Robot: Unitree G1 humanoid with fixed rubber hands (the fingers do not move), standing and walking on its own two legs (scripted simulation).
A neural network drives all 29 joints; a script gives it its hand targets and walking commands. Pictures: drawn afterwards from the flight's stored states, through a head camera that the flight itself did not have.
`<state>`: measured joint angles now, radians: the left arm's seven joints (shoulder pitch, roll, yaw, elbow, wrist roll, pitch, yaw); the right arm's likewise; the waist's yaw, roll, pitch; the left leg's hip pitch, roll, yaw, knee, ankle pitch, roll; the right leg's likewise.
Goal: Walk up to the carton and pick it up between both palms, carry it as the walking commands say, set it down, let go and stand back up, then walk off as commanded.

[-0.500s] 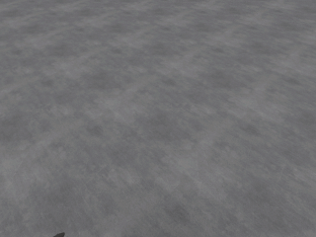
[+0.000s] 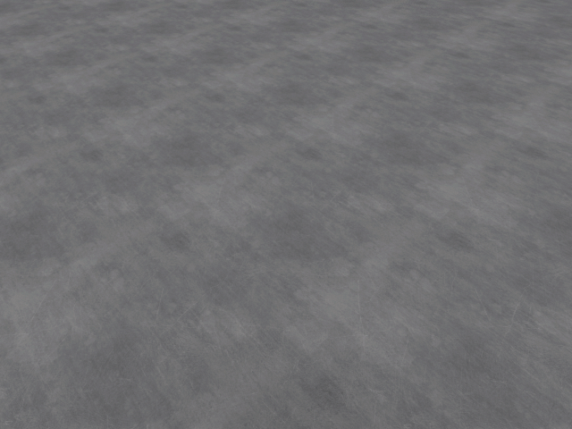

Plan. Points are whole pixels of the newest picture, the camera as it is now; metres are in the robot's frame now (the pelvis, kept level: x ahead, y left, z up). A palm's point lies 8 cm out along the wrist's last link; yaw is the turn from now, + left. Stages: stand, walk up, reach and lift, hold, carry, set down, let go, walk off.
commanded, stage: stand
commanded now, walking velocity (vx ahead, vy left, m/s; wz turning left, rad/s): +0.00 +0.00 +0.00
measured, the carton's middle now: out of the picture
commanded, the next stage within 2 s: walk up in 0.02 s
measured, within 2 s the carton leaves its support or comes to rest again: neither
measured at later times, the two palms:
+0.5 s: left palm out of the picture +0.04 +0.25 -0.11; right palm out of the picture +0.09 -0.31 -0.16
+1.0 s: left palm out of the picture -0.11 +0.23 -0.14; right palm out of the picture +0.13 -0.26 -0.11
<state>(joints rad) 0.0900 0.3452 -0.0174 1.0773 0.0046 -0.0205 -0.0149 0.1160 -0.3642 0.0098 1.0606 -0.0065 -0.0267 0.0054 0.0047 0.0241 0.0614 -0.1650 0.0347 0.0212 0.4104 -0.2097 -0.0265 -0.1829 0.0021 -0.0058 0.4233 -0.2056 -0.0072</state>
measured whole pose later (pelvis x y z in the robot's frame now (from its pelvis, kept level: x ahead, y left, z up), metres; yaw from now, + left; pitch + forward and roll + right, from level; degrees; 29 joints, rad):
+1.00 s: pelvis -0.07 -0.05 +0.00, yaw +25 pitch -1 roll -1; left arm 0.14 0.28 0.05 0.95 0.02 0.07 0.00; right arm 0.16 -0.26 -0.08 0.88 0.01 0.06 0.00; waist 0.01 -0.01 0.10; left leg -0.21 0.01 -0.01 0.48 -0.26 0.01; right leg -0.46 -0.06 -0.05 1.07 -0.43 0.06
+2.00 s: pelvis -0.13 -0.10 +0.00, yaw +58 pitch +1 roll -3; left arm 0.19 0.25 0.04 0.89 0.03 0.07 0.00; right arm 0.19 -0.22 -0.02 0.98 -0.02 0.02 0.00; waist 0.00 -0.01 0.03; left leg -0.23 -0.02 -0.03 0.46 -0.25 0.06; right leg -0.51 -0.09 -0.07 1.10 -0.37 0.05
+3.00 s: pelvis +0.01 +0.33 +0.00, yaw +80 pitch +0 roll +0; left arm 0.03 0.18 0.06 0.86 0.00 -0.05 -0.03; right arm 0.31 -0.21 -0.06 1.11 0.00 -0.06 0.00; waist -0.08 0.02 0.09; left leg -0.13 -0.03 0.01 0.45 -0.31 0.03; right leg -0.57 -0.13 -0.06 0.74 -0.29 0.04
